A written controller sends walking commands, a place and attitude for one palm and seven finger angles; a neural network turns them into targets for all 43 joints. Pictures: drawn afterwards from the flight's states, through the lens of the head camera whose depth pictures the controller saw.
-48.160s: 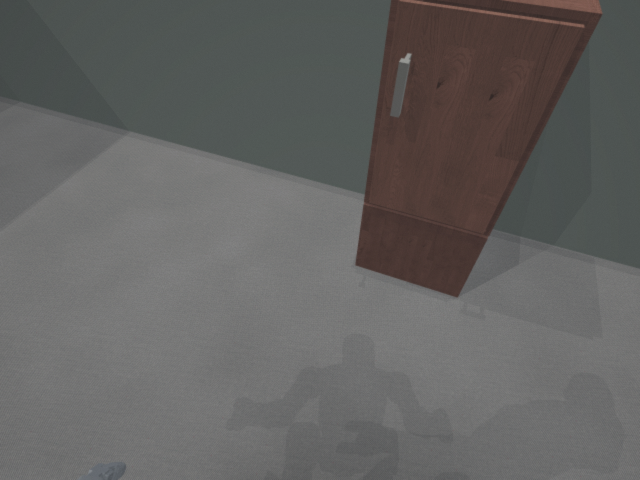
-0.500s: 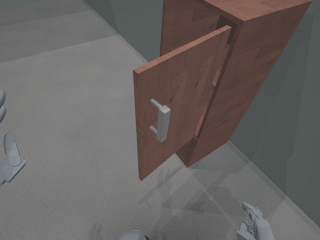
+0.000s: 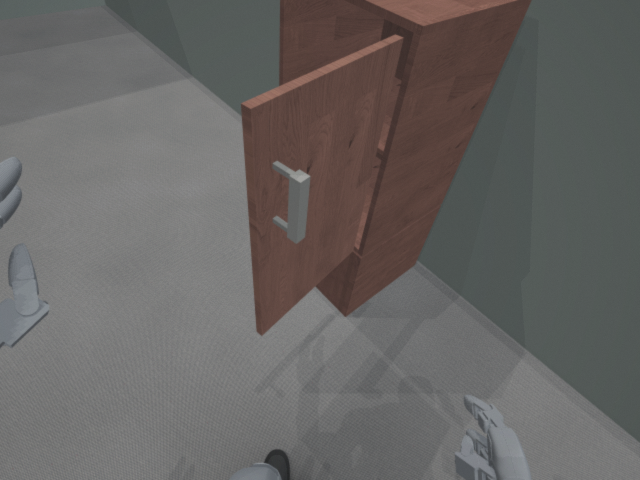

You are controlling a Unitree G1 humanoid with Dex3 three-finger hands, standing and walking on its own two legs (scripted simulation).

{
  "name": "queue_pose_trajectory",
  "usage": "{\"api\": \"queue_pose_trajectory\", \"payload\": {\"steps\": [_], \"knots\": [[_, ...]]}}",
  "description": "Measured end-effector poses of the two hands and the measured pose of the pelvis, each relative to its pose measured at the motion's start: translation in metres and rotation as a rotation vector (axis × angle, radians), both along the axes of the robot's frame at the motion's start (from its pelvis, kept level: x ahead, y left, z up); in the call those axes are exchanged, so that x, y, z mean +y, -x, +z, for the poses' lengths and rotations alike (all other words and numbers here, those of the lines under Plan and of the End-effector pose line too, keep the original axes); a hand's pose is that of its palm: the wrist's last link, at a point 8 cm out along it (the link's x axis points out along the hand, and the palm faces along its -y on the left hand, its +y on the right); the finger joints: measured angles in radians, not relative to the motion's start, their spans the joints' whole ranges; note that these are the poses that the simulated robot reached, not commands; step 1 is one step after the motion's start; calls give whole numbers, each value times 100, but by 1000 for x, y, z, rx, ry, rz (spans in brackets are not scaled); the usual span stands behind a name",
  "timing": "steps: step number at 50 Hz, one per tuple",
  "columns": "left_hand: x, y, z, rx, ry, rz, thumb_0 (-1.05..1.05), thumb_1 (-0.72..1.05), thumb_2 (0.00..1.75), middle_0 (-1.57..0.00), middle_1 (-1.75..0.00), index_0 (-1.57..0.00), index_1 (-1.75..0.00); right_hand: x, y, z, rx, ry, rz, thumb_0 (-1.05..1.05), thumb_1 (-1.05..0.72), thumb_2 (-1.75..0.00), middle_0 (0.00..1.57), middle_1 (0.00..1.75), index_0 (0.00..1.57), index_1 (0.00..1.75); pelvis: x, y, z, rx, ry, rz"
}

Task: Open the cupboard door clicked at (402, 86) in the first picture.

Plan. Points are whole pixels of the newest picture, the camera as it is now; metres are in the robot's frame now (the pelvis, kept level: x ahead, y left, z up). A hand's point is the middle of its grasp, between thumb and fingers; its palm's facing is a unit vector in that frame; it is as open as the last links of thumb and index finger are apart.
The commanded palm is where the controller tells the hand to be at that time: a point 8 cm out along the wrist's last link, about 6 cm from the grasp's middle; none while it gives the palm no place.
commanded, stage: stop stepping back and stand still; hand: left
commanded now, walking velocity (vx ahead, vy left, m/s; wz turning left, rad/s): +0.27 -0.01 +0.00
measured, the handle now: (288, 202) +0.51 +0.08 +0.05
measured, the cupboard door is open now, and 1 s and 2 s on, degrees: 99 99 99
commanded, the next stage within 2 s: let the arm hang, fingers relaxed in 0.66 s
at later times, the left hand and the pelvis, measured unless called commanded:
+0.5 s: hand out of the picture +0.08 +0.26 +0.20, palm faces +0.41 -0.77 -0.49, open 7.4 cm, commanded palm +0.03 +0.31 +0.20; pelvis -0.10 +0.00 +0.02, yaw +2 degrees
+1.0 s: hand out of the picture -0.02 +0.20 -0.13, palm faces +0.10 -0.97 -0.22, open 7.4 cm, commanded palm none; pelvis -0.09 +0.02 +0.01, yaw +7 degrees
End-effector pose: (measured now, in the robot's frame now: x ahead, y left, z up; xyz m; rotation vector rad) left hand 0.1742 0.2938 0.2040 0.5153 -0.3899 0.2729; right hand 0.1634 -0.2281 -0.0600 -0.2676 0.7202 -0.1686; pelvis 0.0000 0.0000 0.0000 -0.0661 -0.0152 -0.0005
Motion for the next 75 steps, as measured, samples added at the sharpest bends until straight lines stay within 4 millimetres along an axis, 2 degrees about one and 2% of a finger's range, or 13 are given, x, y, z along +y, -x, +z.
{"api": "queue_pose_trajectory", "payload": {"steps": [5, 10, 16, 24, 30, 38, 40, 44, 48, 51, 58, 63, 75], "knots": [[6, 47, 3, 63, -35, 56, 1, 89, 90, -21, -30, -21, -30, -12, 45, 2, 18, 1, -12, 1, -90, -90, 21, 29, 21, 30, -3, 33, 4, -3, 3, 63], [20, 95, -1, 52, 8, 164, 1, 89, 90, -21, -30, -22, -31, -17, 84, 2, 97, 52, -31, 1, -90, -90, 21, 29, 20, 30, 5, 41, 11, 3, -36, 16], [43, 99, -13, -17, 121, 260, 1, 89, 90, -21, -30, -21, -30, 1, 99, -4, 61, 47, -4, 1, -90, -90, 20, 29, 20, 30, 17, 69, 9, -25, -40, 58], [3, 126, 14, 90, -22, 144, 2, 89, 90, -21, -30, -21, -30, 39, 101, 9, -47, -119, 71, 1, -90, -90, 21, 30, 21, 30, 3, 94, 20, 8, -71, 42], [5, 143, 18, 83, -21, 195, 1, 89, 90, -21, -30, -22, -31, 26, 108, -4, 15, -118, 73, 1, -90, -90, 21, 30, 21, 30, 1, 100, 22, 3, -91, 35], [23, 133, -3, 90, 83, 285, 1, 89, 90, -21, -30, -21, -30, -5, 110, -7, 44, -14, 41, 1, -90, -90, 21, 30, 21, 30, 10, 89, 20, -8, -89, 69], [28, 121, -31, 185, 69, 252, 1, 89, 90, -21, -30, -21, -30, -9, 106, -17, 63, -9, 71, 1, -90, -90, 20, 29, 20, 30, 16, 90, 12, 10, -72, 94], [28, 113, -160, 703, 239, 271, 0, 90, 90, -20, -30, -20, -30, -10, 107, -46, 180, -22, 95, 1, -90, -90, 20, 29, 20, 30, 21, 95, 1, 31, -96, 120], [-15, 168, -274, 1201, 433, 278, 1, 91, 90, -20, -30, -20, -30, 5, 122, -59, 288, -58, 80, 1, -91, -90, 20, 29, 20, 30, 20, 96, 3, 12, -91, 125], [-48, 224, -319, 1428, 582, 313, 0, 94, 90, -20, -30, -20, -30, 18, 141, -60, 379, -67, 62, 1, -91, -90, 20, 29, 20, 30, 20, 94, 6, -6, -82, 129], [-38, 311, -333, 1654, 676, 464, -2, 100, 90, -21, -30, -21, -30, 37, 190, -63, 582, -52, 41, 0, -94, -90, 20, 29, 20, 30, 28, 95, 15, -18, -60, 138], [-35, 346, -323, 1761, 674, 494, -1, 95, 90, -20, -30, -20, -30, 44, 215, -63, 646, -67, 21, 0, -93, -90, 20, 29, 20, 30, 39, 100, 22, -12, -60, 129], [-25, 338, -322, 1731, 650, 451, 0, 91, 90, -20, -30, -20, -30, 73, 263, -68, 704, -129, -11, 0, -91, -90, 20, 29, 20, 30, 54, 110, 25, -25, -66, 114]]}}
